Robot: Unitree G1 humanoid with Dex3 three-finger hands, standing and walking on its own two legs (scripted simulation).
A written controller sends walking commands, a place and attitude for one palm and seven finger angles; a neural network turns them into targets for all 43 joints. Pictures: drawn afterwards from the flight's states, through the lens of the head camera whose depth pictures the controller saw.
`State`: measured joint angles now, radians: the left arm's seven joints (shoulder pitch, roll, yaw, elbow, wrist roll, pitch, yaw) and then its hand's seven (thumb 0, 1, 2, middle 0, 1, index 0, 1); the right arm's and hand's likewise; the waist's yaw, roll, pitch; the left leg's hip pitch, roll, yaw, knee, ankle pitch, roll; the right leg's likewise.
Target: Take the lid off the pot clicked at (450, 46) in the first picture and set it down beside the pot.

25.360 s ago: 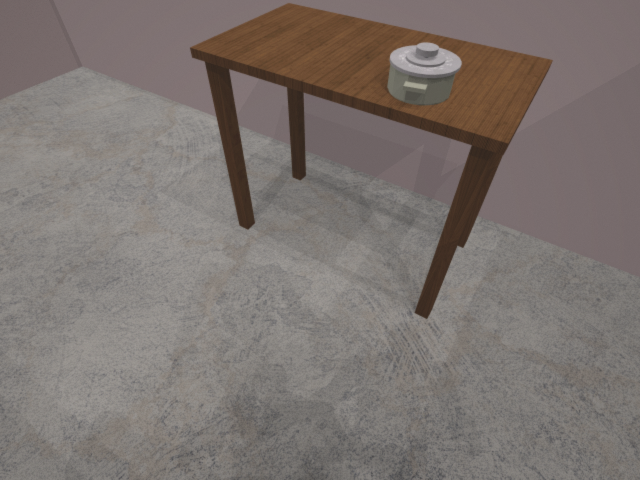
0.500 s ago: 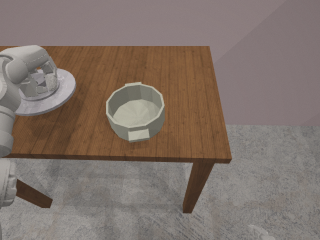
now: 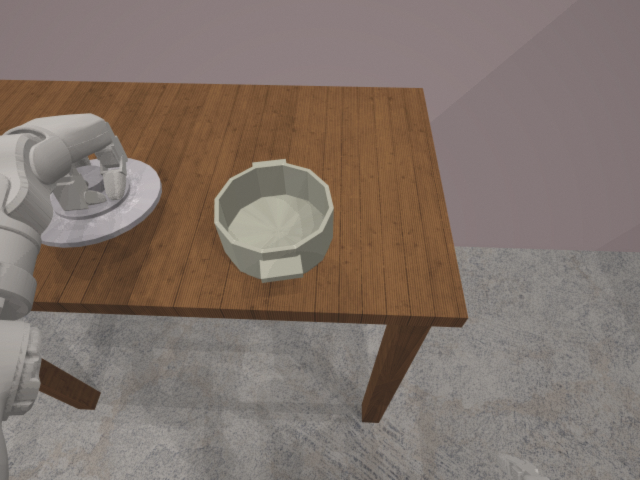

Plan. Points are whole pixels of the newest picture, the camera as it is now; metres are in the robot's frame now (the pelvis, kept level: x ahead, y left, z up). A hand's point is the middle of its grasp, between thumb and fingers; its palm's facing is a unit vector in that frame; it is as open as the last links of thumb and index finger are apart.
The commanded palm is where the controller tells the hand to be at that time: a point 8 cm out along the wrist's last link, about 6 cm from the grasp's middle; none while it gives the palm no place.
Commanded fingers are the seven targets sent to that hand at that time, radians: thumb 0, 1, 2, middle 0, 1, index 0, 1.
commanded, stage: lower the lid onto the table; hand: left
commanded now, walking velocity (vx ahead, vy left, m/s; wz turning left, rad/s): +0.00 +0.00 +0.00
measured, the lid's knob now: (85, 181) +0.46 +0.31 +0.11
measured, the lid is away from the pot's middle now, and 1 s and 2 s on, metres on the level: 0.24 0.23 0.24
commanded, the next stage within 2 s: open the fingers wide in 0.96 s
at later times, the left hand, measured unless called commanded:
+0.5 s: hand (95, 198) +0.43 +0.29 +0.11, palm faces -0.44 -0.06 -0.90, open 4.3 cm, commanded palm +0.44 +0.30 +0.18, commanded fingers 0.00 0.52 1.17 -0.75 -0.89 -1.22 -1.10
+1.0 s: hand (108, 213) +0.43 +0.29 +0.08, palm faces -0.48 -0.08 -0.87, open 4.3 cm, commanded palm +0.45 +0.30 +0.14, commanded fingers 0.00 0.52 1.17 -0.75 -0.89 -1.22 -1.10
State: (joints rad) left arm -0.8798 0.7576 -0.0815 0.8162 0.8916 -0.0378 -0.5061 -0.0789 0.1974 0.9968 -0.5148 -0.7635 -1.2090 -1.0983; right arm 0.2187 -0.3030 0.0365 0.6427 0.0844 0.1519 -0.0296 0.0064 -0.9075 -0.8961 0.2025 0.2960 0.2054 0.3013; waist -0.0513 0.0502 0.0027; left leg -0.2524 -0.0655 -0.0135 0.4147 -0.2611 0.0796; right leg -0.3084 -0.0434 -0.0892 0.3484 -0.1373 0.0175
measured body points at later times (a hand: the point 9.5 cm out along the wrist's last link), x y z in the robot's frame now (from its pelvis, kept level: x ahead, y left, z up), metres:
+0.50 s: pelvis +0.01 +0.00 +0.00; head +0.06 +0.00 +0.45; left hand +0.45 +0.29 +0.16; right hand +0.09 -0.27 -0.13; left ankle -0.04 +0.07 -0.74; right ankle +0.02 -0.14 -0.74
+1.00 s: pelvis +0.01 +0.00 +0.00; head +0.07 -0.01 +0.44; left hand +0.45 +0.29 +0.13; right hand +0.08 -0.27 -0.13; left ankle -0.04 +0.07 -0.74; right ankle +0.02 -0.14 -0.74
